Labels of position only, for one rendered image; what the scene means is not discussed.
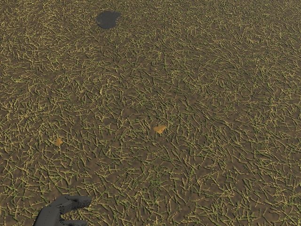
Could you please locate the left robot hand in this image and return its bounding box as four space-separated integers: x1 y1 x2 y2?
33 194 92 226

